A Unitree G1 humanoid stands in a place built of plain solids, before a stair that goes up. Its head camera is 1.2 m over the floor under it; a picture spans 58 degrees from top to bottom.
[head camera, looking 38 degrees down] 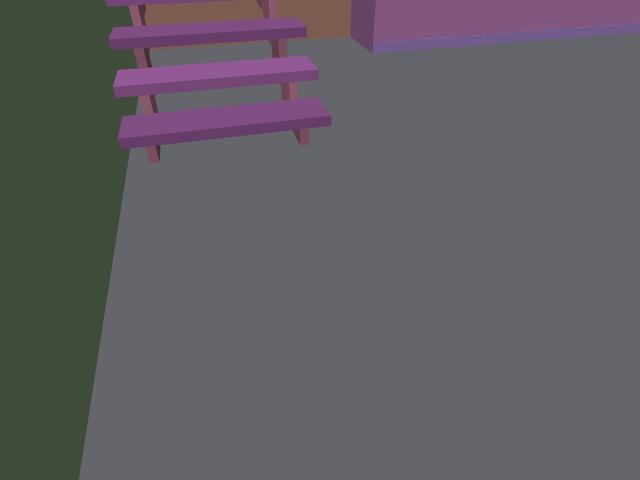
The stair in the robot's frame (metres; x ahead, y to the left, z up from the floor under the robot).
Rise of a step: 0.19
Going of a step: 0.29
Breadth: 1.21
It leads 15 degrees to the left of straight ahead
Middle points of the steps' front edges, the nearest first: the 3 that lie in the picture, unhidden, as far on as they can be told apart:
2.35 0.51 0.19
2.63 0.59 0.37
2.90 0.67 0.56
